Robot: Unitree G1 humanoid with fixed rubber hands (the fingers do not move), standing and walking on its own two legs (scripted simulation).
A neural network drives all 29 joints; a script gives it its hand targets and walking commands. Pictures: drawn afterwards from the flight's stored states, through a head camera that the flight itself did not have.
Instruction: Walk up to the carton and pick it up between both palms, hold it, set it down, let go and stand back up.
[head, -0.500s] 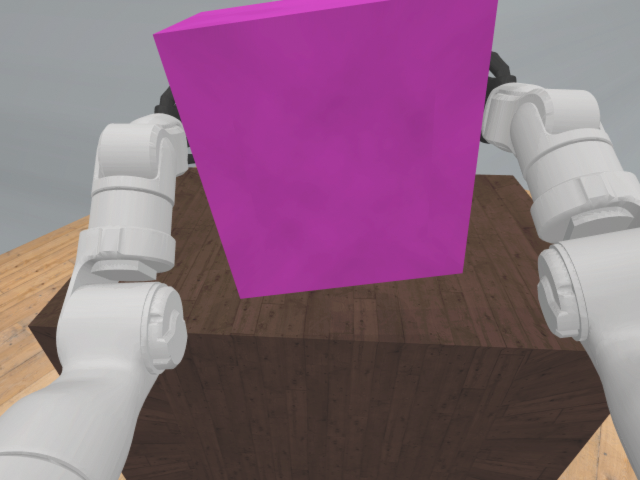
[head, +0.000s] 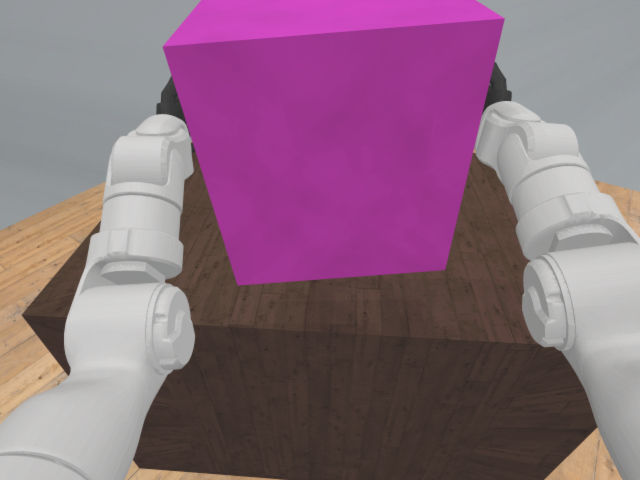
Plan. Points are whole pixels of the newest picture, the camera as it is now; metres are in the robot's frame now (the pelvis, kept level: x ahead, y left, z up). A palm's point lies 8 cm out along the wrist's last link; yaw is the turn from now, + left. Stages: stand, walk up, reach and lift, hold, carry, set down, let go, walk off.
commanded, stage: set down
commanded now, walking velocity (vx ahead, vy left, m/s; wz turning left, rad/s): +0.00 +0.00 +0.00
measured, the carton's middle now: (331, 142) +0.42 +0.00 +0.27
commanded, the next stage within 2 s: none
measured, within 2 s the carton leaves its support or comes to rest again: neither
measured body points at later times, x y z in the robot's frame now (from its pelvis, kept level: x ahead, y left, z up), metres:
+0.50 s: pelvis +0.01 +0.01 +0.00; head -0.04 +0.02 +0.45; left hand +0.43 +0.19 +0.25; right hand +0.44 -0.17 +0.26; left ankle -0.01 +0.12 -0.75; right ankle +0.01 -0.10 -0.75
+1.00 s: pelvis +0.00 +0.01 +0.00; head -0.03 +0.02 +0.45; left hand +0.44 +0.19 +0.22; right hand +0.44 -0.18 +0.22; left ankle -0.01 +0.12 -0.75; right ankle +0.01 -0.10 -0.75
